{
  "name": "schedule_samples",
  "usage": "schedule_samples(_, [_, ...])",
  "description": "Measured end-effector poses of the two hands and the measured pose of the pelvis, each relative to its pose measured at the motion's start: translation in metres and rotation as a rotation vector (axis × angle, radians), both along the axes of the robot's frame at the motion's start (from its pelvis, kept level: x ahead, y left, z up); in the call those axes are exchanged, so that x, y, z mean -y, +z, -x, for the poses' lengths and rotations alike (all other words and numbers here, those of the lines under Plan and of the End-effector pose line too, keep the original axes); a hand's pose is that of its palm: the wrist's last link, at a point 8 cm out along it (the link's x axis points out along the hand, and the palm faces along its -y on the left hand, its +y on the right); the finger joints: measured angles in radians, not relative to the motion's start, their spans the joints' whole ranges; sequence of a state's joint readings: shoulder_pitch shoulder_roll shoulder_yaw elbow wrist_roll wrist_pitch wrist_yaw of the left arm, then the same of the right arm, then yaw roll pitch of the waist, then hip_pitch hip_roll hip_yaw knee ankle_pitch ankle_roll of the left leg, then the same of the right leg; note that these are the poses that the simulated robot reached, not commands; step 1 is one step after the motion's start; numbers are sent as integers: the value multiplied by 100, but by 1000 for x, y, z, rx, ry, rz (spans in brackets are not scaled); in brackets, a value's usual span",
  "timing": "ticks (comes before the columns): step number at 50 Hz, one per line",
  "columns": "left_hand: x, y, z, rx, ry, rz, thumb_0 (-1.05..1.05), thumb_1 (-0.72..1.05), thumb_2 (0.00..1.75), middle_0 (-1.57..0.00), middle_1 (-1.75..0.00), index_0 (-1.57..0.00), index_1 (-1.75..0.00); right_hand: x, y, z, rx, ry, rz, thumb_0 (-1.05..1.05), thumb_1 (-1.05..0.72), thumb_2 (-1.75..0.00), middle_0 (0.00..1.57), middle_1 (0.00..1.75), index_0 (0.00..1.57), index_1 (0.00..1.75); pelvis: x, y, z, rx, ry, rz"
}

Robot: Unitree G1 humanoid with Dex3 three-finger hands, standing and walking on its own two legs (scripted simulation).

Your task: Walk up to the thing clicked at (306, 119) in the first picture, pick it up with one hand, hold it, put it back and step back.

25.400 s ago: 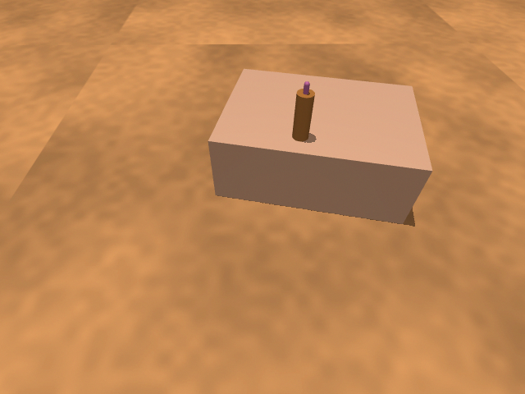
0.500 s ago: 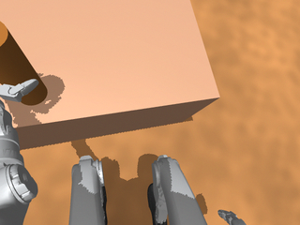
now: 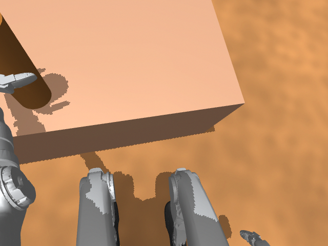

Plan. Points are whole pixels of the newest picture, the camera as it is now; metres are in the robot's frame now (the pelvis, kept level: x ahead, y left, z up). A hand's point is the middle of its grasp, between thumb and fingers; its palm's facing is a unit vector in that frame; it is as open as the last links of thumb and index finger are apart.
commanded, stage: open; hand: left
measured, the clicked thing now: (5, 59) +0.50 +0.31 +0.02
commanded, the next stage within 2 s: withdraw in 0.10 s
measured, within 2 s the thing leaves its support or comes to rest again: rests again in 0.22 s
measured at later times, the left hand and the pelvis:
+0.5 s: hand out of the picture +0.48 +0.35 +0.05, palm faces +0.46 -0.89 -0.04, open 17.0 cm; pelvis +0.00 +0.00 +0.02, yaw +0 degrees
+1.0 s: hand out of the picture +0.39 +0.42 +0.16, palm faces +0.54 -0.75 -0.38, open 17.1 cm; pelvis +0.04 +0.01 +0.19, yaw +6 degrees
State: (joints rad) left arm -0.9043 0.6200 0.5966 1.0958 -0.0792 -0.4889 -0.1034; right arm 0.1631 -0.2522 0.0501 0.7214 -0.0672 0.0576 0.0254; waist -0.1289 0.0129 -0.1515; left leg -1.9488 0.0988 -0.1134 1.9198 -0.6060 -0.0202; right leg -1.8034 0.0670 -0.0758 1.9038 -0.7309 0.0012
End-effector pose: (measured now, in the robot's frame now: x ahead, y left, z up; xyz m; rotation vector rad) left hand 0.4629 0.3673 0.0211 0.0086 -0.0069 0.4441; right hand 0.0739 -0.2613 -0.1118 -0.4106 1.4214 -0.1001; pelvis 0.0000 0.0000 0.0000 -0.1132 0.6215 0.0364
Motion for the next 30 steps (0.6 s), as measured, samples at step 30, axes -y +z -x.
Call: schedule_samples(30, [-35, 78, 32, -20, 17, -53, -1, -61, 7, -11, -12, -13, -10, -9, 45, -21, 73, -34, -9, 1, -90, -89, 21, 30, 21, 30, -1, 48, -6, 56, 21, -4])
